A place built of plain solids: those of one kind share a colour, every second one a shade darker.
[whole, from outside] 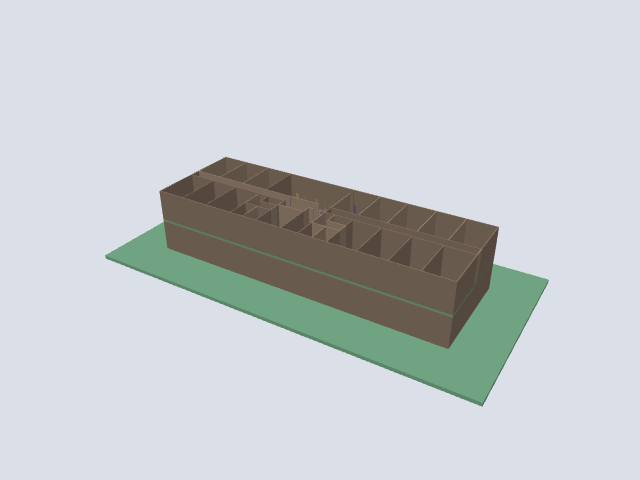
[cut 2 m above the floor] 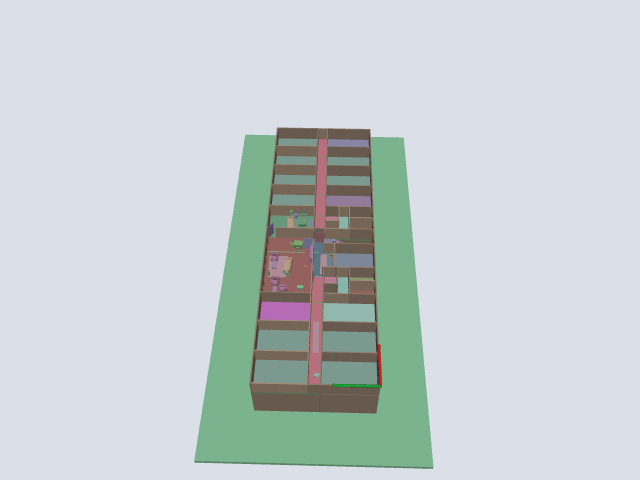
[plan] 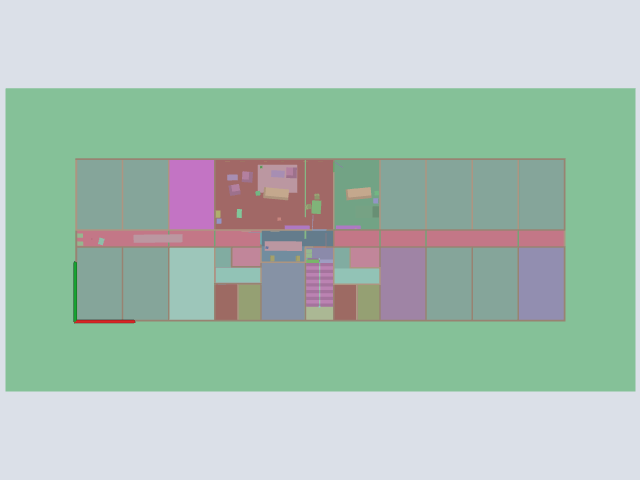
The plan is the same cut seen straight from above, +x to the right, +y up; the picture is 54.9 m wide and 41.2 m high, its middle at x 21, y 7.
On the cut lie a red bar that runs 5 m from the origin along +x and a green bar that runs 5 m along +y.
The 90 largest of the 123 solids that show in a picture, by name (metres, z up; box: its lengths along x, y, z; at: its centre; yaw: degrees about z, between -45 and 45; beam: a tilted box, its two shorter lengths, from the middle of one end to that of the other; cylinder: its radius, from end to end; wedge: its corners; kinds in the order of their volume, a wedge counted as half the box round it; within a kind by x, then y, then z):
{
 "under_1": {"box": [54.08, 26.02, 0.5], "at": [21.04, 7.01, -0.33]},
 "wall_1": {"box": [0.16, 6.18, 9.16], "at": [0.08, 3.25, 4.28]},
 "wall_2": {"box": [0.16, 1.32, 4.28], "at": [0.08, 7.13, 6.72]},
 "wall_3": {"box": [0.16, 7.39, 4.58], "at": [0.08, 10.16, 1.99]},
 "wall_4": {"box": [0.16, 5.94, 4.28], "at": [0.08, 10.89, 6.72]},
 "wall_5": {"box": [0.13, 6.18, 9.16], "at": [4.05, 3.25, 4.28]},
 "wall_6": {"box": [0.13, 5.94, 4.28], "at": [4.05, 10.89, 6.72]},
 "wall_7": {"box": [16.0, 0.13, 9.16], "at": [8.0, 6.41, 4.28]},
 "wall_8": {"box": [0.13, 6.18, 9.16], "at": [8.02, 3.25, 4.28]},
 "wall_9": {"box": [0.13, 5.94, 4.28], "at": [8.02, 10.89, 6.72]},
 "wall_10": {"box": [20.36, 0.13, 4.28], "at": [10.18, 7.86, 6.72]},
 "wall_11": {"box": [0.13, 3.03, 4.28], "at": [11.97, 1.68, 6.72]},
 "wall_12": {"box": [0.13, 3.02, 4.28], "at": [11.97, 4.83, 6.72]},
 "wall_13": {"box": [0.13, 5.94, 4.28], "at": [11.97, 10.89, 6.72]},
 "wall_14": {"box": [0.13, 1.58, 4.28], "at": [13.41, 5.55, 6.72]},
 "wall_15": {"box": [0.13, 3.03, 4.28], "at": [13.96, 1.68, 6.72]},
 "wall_16": {"box": [4.09, 0.13, 4.28], "at": [13.96, 3.25, 6.72]},
 "wall_17": {"box": [2.65, 0.13, 4.28], "at": [14.68, 4.7, 6.72]},
 "wall_18": {"box": [0.13, 3.03, 4.28], "at": [15.94, 1.68, 6.72]},
 "wall_19": {"box": [0.13, 1.31, 4.28], "at": [15.94, 3.98, 6.72]},
 "wall_20": {"box": [3.94, 0.13, 4.28], "at": [17.84, 5.09, 6.72]},
 "wall_21": {"box": [0.13, 4.87, 4.28], "at": [19.75, 2.6, 6.72]},
 "wall_22": {"box": [42.08, 0.16, 9.16], "at": [21.04, 0.08, 4.28]},
 "wall_23": {"box": [42.08, 0.16, 9.16], "at": [21.04, 13.94, 4.28]},
 "wall_24": {"box": [0.13, 2.98, 4.28], "at": [22.18, 1.65, 6.72]},
 "wall_25": {"box": [0.13, 6.18, 4.58], "at": [22.18, 3.25, 1.99]},
 "wall_26": {"box": [0.13, 3.07, 4.28], "at": [22.18, 4.8, 6.72]},
 "wall_27": {"box": [0.13, 1.32, 9.16], "at": [22.18, 7.13, 4.28]},
 "wall_28": {"box": [0.13, 4.9, 4.28], "at": [22.18, 10.37, 6.72]},
 "wall_29": {"box": [0.13, 1.66, 4.28], "at": [23.59, 5.51, 6.72]},
 "wall_30": {"box": [0.13, 2.98, 4.28], "at": [24.16, 1.65, 6.72]},
 "wall_31": {"box": [4.09, 0.13, 4.28], "at": [24.16, 3.21, 6.72]},
 "wall_32": {"box": [2.68, 0.13, 4.28], "at": [24.87, 4.62, 6.72]},
 "wall_33": {"box": [0.13, 2.98, 4.28], "at": [26.14, 1.65, 6.72]},
 "wall_34": {"box": [0.13, 1.66, 4.28], "at": [26.14, 5.51, 6.72]},
 "wall_35": {"box": [0.13, 5.94, 4.28], "at": [26.14, 10.89, 6.72]},
 "wall_36": {"box": [0.13, 6.18, 9.16], "at": [30.11, 3.25, 4.28]},
 "wall_37": {"box": [0.13, 5.94, 4.28], "at": [30.11, 10.89, 6.72]},
 "wall_38": {"box": [20.57, 0.13, 4.28], "at": [31.8, 6.41, 6.72]},
 "wall_39": {"box": [20.52, 0.13, 4.28], "at": [31.82, 7.86, 6.72]},
 "wall_40": {"box": [0.13, 6.18, 9.16], "at": [34.06, 3.25, 4.28]},
 "wall_41": {"box": [0.13, 5.94, 4.28], "at": [34.06, 10.89, 6.72]},
 "wall_42": {"box": [0.13, 6.18, 9.16], "at": [38.02, 3.25, 4.28]},
 "wall_43": {"box": [0.13, 5.94, 4.28], "at": [38.02, 10.89, 6.72]},
 "wall_44": {"box": [0.16, 6.18, 9.16], "at": [42.0, 3.25, 4.28]},
 "wall_45": {"box": [0.16, 1.32, 4.28], "at": [42.0, 7.13, 6.72]},
 "wall_46": {"box": [0.16, 7.39, 4.58], "at": [42.0, 10.16, 1.99]},
 "wall_47": {"box": [0.16, 5.94, 4.28], "at": [42.0, 10.89, 6.72]},
 "stair_1": {"box": [1.1, 1.16, 1.64], "at": [20.36, 1.84, 0.82]},
 "stair_2": {"box": [1.1, 2.03, 1.15], "at": [20.36, 2.28, 0.57]},
 "stair_3": {"box": [1.1, 2.61, 0.82], "at": [20.36, 2.57, 0.41]},
 "stair_4": {"box": [1.1, 3.48, 0.33], "at": [20.36, 3.0, 0.16]},
 "stair_5": {"box": [1.1, 3.77, 2.45], "at": [21.57, 3.15, 1.23]},
 "stair_6": {"box": [1.1, 2.9, 2.94], "at": [21.57, 3.58, 1.47]},
 "stair_7": {"box": [1.1, 2.03, 3.44], "at": [21.57, 4.02, 1.72]},
 "stair_8": {"box": [1.1, 1.45, 3.76], "at": [21.57, 4.31, 1.88]},
 "stair_9": {"box": [1.1, 0.58, 4.25], "at": [21.57, 4.74, 2.13]},
 "upper_floor_guest_room_1": {"box": [3.83, 6.18, 0.16], "at": [2.08, 3.25, 4.5]},
 "upper_floor_guest_room_2": {"box": [3.83, 5.94, 0.16], "at": [2.08, 10.89, 4.5]},
 "upper_floor_guest_room_3": {"box": [3.83, 6.18, 0.16], "at": [6.04, 3.25, 4.5]},
 "upper_floor_guest_room_4": {"box": [3.83, 5.94, 0.16], "at": [6.04, 10.89, 4.5]},
 "upper_floor_guest_room_5": {"box": [3.83, 5.94, 0.16], "at": [28.12, 10.89, 4.5]},
 "upper_floor_guest_room_6": {"box": [3.83, 6.18, 0.16], "at": [32.09, 3.25, 4.5]},
 "upper_floor_guest_room_7": {"box": [3.83, 5.94, 0.16], "at": [32.09, 10.89, 4.5]},
 "upper_floor_guest_room_8": {"box": [3.83, 6.18, 0.16], "at": [36.05, 3.25, 4.5]},
 "upper_floor_guest_room_9": {"box": [3.83, 5.94, 0.16], "at": [36.05, 10.89, 4.5]},
 "upper_floor_guest_room_10": {"box": [3.83, 5.94, 0.16], "at": [40.01, 10.89, 4.5]},
 "upper_floor_salone_1": {"box": [10.08, 5.94, 0.16], "at": [17.08, 10.89, 4.5]},
 "upper_floor_corridor_1": {"box": [15.71, 1.32, 0.16], "at": [8.02, 7.13, 4.5]},
 "upper_floor_corridor_2": {"box": [19.67, 1.32, 0.16], "at": [32.09, 7.13, 4.5]},
 "stair_landing_1": {"box": [2.31, 1.1, 2.29], "at": [20.96, 0.71, 1.15]},
 "upper_floor_breakfast_kitchen_1": {"box": [3.83, 6.18, 0.16], "at": [28.12, 3.25, 4.5]},
 "upper_floor_proprietors_rooms_1": {"box": [3.83, 6.18, 0.16], "at": [9.99, 3.25, 4.5]},
 "upper_floor_service_stair_1": {"box": [3.83, 6.18, 0.16], "at": [40.01, 3.25, 4.5]},
 "upper_floor_reading_room_1": {"box": [3.83, 5.94, 0.16], "at": [24.16, 10.89, 4.5]},
 "upper_floor_salotto_1": {"box": [3.83, 5.94, 0.16], "at": [9.99, 10.89, 4.5]},
 "floor_stair_hall_1": {"box": [2.31, 2.76, 0.5], "at": [20.96, 6.41, -0.25]},
 "upper_floor_ingresso_store_1": {"box": [3.68, 4.87, 0.16], "at": [17.84, 2.6, 4.5]},
 "wall_band_1": {"box": [42.08, 0.16, 0.31], "at": [21.04, 0.08, 4.43]},
 "upper_floor_ingresso_1": {"box": [3.68, 1.31, 0.16], "at": [17.84, 5.82, 4.5]},
 "upper_floor_ingresso_2": {"box": [6.12, 1.32, 0.16], "at": [19.06, 7.13, 4.5]},
 "upper_floor_bathroom_1": {"box": [1.85, 3.03, 0.16], "at": [12.96, 1.68, 4.5]},
 "upper_floor_bathroom_2": {"box": [1.85, 2.98, 0.16], "at": [23.18, 1.65, 4.5]},
 "upper_floor_wc_1": {"box": [1.85, 3.03, 0.16], "at": [14.95, 1.68, 4.5]},
 "upper_floor_wc_2": {"box": [1.85, 2.98, 0.16], "at": [25.16, 1.65, 4.5]},
 "upper_floor_bath_lobby_1": {"box": [3.83, 1.31, 0.16], "at": [13.96, 3.98, 4.5]},
 "upper_floor_bath_lobby_2": {"box": [3.83, 1.28, 0.16], "at": [24.16, 3.91, 4.5]},
 "bookcase_1": {"box": [2.14, 0.31, 1.15], "at": [19.05, 8.09, 5.16]},
 "bookcase_2": {"box": [2.14, 0.31, 1.15], "at": [23.44, 8.09, 5.16]},
 "child_bed_1": {"box": [2.06, 1.06, 0.4], "at": [25.07, 9.42, 4.96]}
}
